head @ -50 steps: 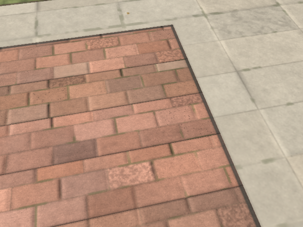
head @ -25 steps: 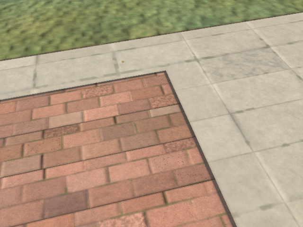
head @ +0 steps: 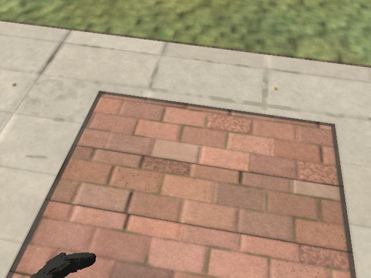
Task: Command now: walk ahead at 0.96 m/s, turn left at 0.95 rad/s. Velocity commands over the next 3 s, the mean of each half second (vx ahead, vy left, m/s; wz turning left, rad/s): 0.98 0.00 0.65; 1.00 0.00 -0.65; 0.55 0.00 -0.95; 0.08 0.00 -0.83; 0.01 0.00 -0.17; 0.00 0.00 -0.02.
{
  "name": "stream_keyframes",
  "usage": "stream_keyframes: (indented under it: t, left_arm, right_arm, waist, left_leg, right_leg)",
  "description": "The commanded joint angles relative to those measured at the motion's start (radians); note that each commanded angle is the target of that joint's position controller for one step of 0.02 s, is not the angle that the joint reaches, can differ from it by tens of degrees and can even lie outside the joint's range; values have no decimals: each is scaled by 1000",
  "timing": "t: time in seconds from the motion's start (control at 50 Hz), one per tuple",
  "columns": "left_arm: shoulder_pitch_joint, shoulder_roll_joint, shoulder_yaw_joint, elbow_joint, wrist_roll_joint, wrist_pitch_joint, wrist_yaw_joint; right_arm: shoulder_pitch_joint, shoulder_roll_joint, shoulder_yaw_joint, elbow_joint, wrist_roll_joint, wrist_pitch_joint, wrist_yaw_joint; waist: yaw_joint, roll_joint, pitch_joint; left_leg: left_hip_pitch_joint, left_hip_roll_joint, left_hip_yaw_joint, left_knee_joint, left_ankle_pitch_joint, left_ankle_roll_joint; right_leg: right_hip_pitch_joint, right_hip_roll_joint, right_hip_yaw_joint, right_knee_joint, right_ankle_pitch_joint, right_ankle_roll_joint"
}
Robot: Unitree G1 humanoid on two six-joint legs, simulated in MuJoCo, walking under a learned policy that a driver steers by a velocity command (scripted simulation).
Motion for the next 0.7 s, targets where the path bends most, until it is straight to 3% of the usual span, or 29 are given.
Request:
stream_keyframes:
  t: [0.02, 0.06, 0.1, 0.12, 0.16, 0.2, 0.22, 0.24, 0.26, 0.28, 0.3, 0.32, 0.34, 0.36, 0.38, 0.4, 0.42, 0.44, 0.48, 0.52, 0.58, 0.62, 0.64, 0.66, 0.68, 0.7]
  left_arm:
    - [-11, 125, 42, -62, 20, 18, 0]
    - [-127, 91, 32, -93, 27, 17, -2]
    - [-205, 59, 26, -117, 12, 18, -7]
    - [-231, 60, 34, -131, -3, 14, -6]
    - [-244, 110, 56, -136, -26, 7, -6]
    - [-239, 146, 75, -140, -35, -4, -11]
    - [-194, 168, 88, -131, -41, -7, -13]
    - [-66, 209, 114, -104, -49, -9, -9]
    - [152, 242, 132, -65, -58, 1, 2]
    - [393, 269, 128, -28, -34, 17, 14]
    - [399, 349, 135, 29, 22, 13, -17]
    - [352, 214, 115, 5, 16, 12, -28]
    - [300, 136, 99, 11, 3, 23, -23]
    - [286, 140, 96, 32, 13, 36, -25]
    - [278, 146, 94, 54, 19, 37, -30]
    - [263, 117, 80, 68, 22, 32, -31]
    - [266, 81, 67, 80, 12, 30, -36]
    - [273, 69, 61, 87, -3, 30, -39]
    - [281, 102, 66, 93, -21, 29, -29]
    - [271, 158, 83, 86, -29, 30, -12]
    - [301, 193, 93, 87, -40, 40, -2]
    - [346, 175, 87, 105, -47, 50, -1]
    - [366, 165, 83, 115, -45, 57, -1]
    - [375, 166, 81, 123, -39, 64, -1]
    - [368, 170, 79, 121, -31, 67, -4]
    - [324, 138, 65, 88, -7, 65, -5]
  right_arm:
    - [-71, -128, -25, -117, 12, -36, -28]
    - [-79, -129, -25, -110, 12, -27, -55]
    - [-48, -164, -36, -100, 13, -22, -52]
    - [-7, -169, -41, -76, 24, -16, -51]
    - [-1, -162, -40, -69, 34, -22, -56]
    - [-21, -160, -49, -66, 37, -10, -69]
    - [-30, -167, -54, -68, 30, 0, -73]
    - [-52, -179, -59, -75, 13, 9, -69]
    - [-97, -181, -50, -87, -19, 14, -55]
    - [-97, -77, -12, -112, -47, 8, -43]
    - [179, 76, 31, -136, 31, -4, -31]
    - [136, -37, 30, -85, 68, 0, -42]
    - [-37, -118, 17, -108, 42, 1, -40]
    - [-178, -121, 20, -141, 7, -8, -39]
    - [-257, -102, 23, -177, -13, -23, -34]
    - [-263, -78, 28, -189, -10, -28, -25]
    - [-267, -64, 32, -190, -4, -31, -22]
    - [-262, -52, 38, -194, -6, -34, -22]
    - [-295, -43, 50, -216, -21, -45, -15]
    - [-374, -44, 62, -241, -32, -64, -2]
    - [-462, -57, 60, -253, -23, -79, 11]
    - [-473, -90, 41, -255, -9, -79, 3]
    - [-463, -110, 28, -254, -4, -79, -4]
    - [-408, -139, 8, -245, -1, -80, -12]
    - [-295, -169, -14, -228, -1, -81, -21]
    - [-62, -215, -35, -192, -7, -75, -35]
  waist:
    - [56, 6, 59]
    - [19, 46, 106]
    - [-39, 108, 91]
    - [-54, 128, 71]
    - [-52, 162, 41]
    - [-25, 168, 28]
    - [4, 183, -4]
    - [73, 200, -84]
    - [202, 208, -214]
    - [273, 123, -405]
    - [70, -554, -541]
    - [120, -450, -420]
    - [159, -255, -254]
    - [165, -30, -156]
    - [141, 6, -92]
    - [96, -22, -65]
    - [78, -55, -43]
    - [55, -61, -30]
    - [29, -30, 22]
    - [41, -11, 51]
    - [70, -18, 50]
    - [72, -37, 49]
    - [61, -38, 39]
    - [22, -41, 1]
    - [-51, -41, -77]
    - [-166, 5, -235]
  left_leg:
    - [-39, 211, -379, -365, -75, 172]
    - [-158, 131, -267, -343, 59, 132]
    - [-210, 123, -253, -341, 41, 85]
    - [-214, 136, -280, -319, 32, 70]
    - [-109, 171, -349, -280, -20, 45]
    - [46, 195, -402, -190, 45, 26]
    - [112, 214, -427, -136, 164, 19]
    - [155, 210, -427, -7, 366, 1]
    - [132, 182, -363, 226, 524, -39]
    - [-81, 161, -320, 587, 373, -56]
    - [-430, 15, -255, 945, -318, -97]
    - [-538, 117, -207, 1018, -205, -85]
    - [-553, 141, -154, 1009, -128, -79]
    - [-506, 162, -130, 961, -104, -74]
    - [-490, 175, -132, 891, -102, -67]
    - [-451, 208, -142, 820, -90, -58]
    - [-436, 216, -133, 757, -93, -58]
    - [-441, 224, -121, 699, -103, -63]
    - [-473, 249, -118, 548, -97, -91]
    - [-404, 245, -105, 355, 52, -121]
    - [-122, 178, -50, 175, 258, -162]
    - [-39, 166, -58, 98, 275, -172]
    - [-5, 158, -52, 66, 234, -165]
    - [77, 136, -31, 41, 169, -149]
    - [228, 148, -29, 46, 138, -130]
    - [517, 279, -153, 77, 6, -85]
  right_leg:
    - [-132, -5, -54, -205, 94, 46]
    - [-46, 44, -116, -454, 273, 82]
    - [77, 87, -160, -652, 407, 95]
    - [143, 109, -144, -702, 449, 95]
    - [162, 106, -87, -773, 471, 97]
    - [135, 94, -41, -822, 382, 90]
    - [165, 97, -47, -812, 319, 80]
    - [278, 106, -63, -776, 242, 57]
    - [491, 86, -102, -744, 200, 31]
    - [866, -57, 57, -617, -43, -8]
    - [1106, -303, 750, -948, -495, -198]
    - [1018, -293, 846, -1053, -714, -182]
    - [864, -230, 650, -1044, -554, -162]
    - [701, -166, 492, -1035, -319, -151]
    - [595, -126, 406, -1027, -194, -170]
    - [521, -94, 353, -1040, -129, -182]
    - [488, -71, 325, -1060, -80, -196]
    - [468, -66, 326, -1072, -55, -215]
    - [402, -97, 343, -1102, -52, -253]
    - [313, -90, 288, -1124, -35, -242]
    - [144, -58, 203, -1157, -1, -207]
    - [184, -67, 206, -1128, 17, -182]
    - [222, -62, 201, -1081, 54, -166]
    - [246, -36, 180, -975, 190, -143]
    - [221, 8, 133, -781, 338, -110]
    - [53, 54, 84, -455, 279, -69]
